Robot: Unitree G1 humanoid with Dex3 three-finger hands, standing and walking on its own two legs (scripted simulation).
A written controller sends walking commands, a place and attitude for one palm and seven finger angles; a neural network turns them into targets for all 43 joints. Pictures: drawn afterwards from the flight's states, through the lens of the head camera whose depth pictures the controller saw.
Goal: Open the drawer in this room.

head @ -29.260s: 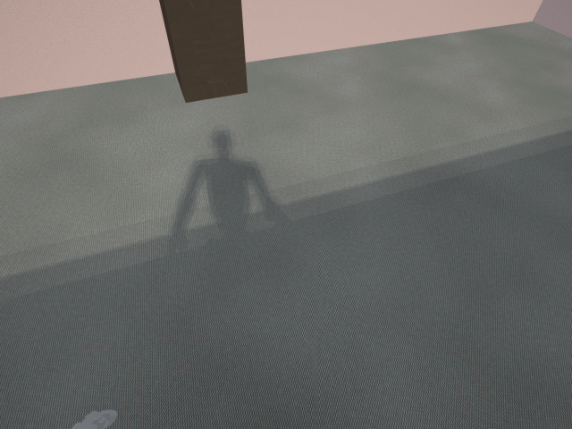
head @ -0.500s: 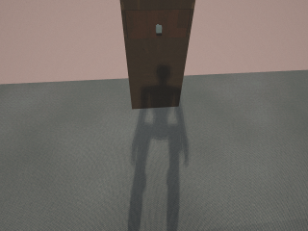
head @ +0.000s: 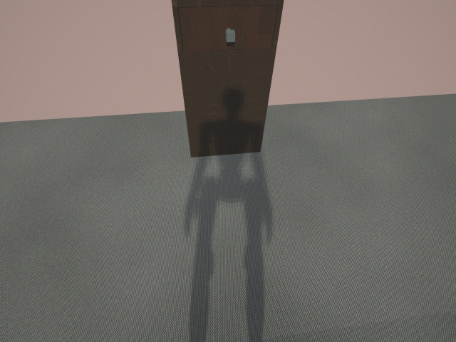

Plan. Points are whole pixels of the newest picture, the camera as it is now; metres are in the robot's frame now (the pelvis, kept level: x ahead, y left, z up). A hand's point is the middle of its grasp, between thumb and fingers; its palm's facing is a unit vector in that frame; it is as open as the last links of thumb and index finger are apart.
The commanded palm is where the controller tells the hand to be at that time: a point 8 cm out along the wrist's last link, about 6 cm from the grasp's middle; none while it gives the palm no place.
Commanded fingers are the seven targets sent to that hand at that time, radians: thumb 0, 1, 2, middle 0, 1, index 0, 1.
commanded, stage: walk to a spot facing it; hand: left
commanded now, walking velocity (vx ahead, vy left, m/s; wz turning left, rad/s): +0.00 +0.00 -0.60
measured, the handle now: (229, 33) +1.21 +0.08 -0.02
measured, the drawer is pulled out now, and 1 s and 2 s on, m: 0.00 0.00 0.00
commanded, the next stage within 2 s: turn to face it in 1.56 s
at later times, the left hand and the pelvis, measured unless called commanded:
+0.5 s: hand out of the picture +0.08 +0.15 -0.17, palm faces -0.15 -0.96 -0.23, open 7.4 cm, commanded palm none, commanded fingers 0.00 0.90 0.90 -0.20 -0.30 -0.20 -0.30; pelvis +0.04 -0.04 +0.00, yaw -16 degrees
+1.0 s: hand (178, 227) +0.41 +0.16 -0.17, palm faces -0.45 -0.86 -0.22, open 7.4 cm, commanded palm none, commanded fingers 0.00 0.90 0.90 -0.20 -0.30 -0.20 -0.30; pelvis +0.24 +0.00 +0.00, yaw -32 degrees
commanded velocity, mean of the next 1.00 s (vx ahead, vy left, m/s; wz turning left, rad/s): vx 0.29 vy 0.00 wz -0.56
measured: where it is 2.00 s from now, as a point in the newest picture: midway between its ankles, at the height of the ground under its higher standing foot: (288, 286)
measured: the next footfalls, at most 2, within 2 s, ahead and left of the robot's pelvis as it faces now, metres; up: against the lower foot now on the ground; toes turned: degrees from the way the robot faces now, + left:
left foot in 0.78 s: +0.32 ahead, +0.06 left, +0.00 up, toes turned -19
right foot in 1.36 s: +0.39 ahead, -0.27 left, +0.00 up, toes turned -55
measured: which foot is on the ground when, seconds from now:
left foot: down 0.00-0.30, up 0.32-0.76, down 0.78-1.00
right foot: down 0.00-0.78, up 0.80-1.00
